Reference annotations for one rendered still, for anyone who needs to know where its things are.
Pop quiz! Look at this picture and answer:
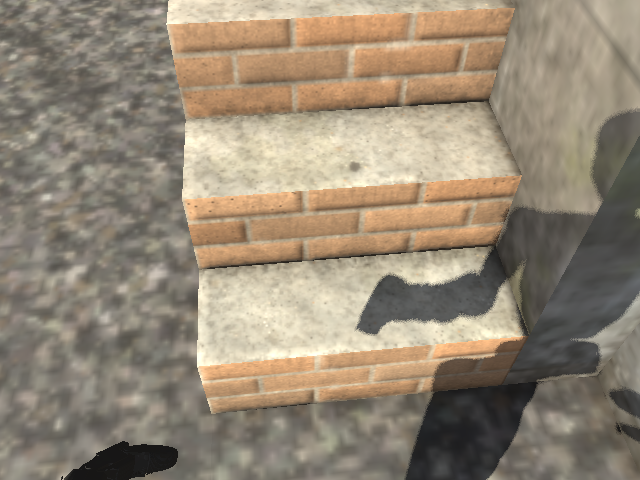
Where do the stairs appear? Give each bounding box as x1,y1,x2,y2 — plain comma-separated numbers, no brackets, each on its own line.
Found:
166,0,529,414

